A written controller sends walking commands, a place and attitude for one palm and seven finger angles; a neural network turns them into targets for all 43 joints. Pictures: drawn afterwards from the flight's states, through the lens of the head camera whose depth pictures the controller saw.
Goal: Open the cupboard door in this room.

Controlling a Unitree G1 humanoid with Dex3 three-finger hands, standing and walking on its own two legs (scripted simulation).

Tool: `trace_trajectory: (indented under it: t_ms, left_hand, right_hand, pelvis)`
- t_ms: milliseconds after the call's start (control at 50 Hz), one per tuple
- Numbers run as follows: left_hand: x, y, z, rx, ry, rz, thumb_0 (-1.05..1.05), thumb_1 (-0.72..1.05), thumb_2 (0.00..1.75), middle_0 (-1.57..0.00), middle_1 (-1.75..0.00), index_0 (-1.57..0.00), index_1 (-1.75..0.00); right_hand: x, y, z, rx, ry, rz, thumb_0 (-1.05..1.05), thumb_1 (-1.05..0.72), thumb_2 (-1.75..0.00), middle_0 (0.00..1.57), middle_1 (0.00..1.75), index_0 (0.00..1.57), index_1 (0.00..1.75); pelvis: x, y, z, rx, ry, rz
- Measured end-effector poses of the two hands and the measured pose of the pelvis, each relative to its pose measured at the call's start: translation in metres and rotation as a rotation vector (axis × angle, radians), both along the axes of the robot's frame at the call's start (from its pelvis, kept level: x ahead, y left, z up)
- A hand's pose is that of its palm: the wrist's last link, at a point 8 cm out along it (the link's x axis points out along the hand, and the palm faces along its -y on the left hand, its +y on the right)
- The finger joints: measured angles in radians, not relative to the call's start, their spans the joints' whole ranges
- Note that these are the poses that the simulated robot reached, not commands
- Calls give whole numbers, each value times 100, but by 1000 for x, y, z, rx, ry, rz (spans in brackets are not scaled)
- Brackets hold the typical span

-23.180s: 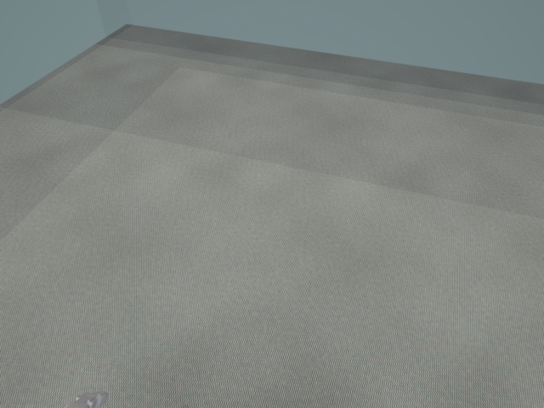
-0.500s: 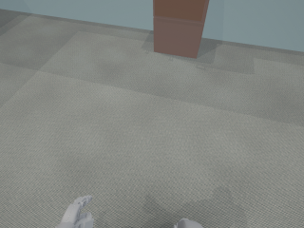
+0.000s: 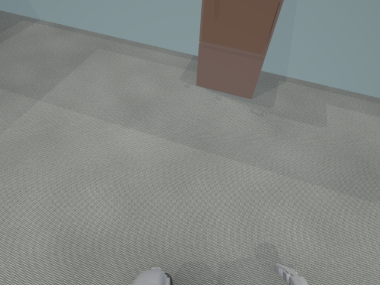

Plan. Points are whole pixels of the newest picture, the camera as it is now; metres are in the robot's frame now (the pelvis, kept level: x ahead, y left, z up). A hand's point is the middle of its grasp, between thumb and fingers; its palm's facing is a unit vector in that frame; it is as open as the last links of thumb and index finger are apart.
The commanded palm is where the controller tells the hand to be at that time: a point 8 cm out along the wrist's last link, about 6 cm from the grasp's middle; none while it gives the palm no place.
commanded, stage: turn or walk to find it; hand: left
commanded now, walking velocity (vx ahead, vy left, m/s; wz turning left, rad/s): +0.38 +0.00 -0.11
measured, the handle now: out of the picture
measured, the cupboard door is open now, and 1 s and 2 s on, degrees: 0 0 0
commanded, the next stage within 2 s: stand and wait in 0.84 s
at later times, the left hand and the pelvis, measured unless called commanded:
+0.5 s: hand (158, 185) +0.38 +0.14 -0.15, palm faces -0.14 -0.96 -0.22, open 7.3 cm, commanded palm none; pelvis +0.22 -0.03 +0.00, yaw -5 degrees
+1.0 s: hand (156, 194) +0.37 +0.15 -0.18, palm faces +0.06 -0.99 -0.16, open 7.3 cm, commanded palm none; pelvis +0.43 -0.03 +0.00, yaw -3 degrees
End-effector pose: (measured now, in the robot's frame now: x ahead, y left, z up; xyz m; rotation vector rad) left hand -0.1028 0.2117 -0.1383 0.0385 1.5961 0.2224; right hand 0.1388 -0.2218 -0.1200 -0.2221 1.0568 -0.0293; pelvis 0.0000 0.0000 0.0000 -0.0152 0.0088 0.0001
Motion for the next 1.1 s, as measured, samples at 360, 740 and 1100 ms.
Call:
trace_trajectory:
  t_ms: [360, 740, 1100]
  left_hand:
    - [356, 30, 21, 35, -400, -232, 1, 92, 90, -19, -30, -20, -30]
    - [488, -38, 27, 89, -391, -210, -3, 96, 90, -20, -30, -21, -30]
    - [515, -9, -11, -18, -57, -104, 1, 91, 90, -20, -30, -20, -30]
  right_hand:
    - [-66, 5, 4, -8, 411, -319, 0, -93, -89, 20, 30, 20, 30]
    - [173, -71, -10, 44, 243, -274, 0, -91, -89, 20, 30, 20, 30]
    - [423, -28, 8, -38, 13, -113, 0, -91, -89, 20, 30, 20, 30]
  pelvis:
    - [153, 7, 18, 32, -10, -66]
    - [315, -64, 17, 16, -22, -69]
    - [460, -18, 5, -6, -41, -72]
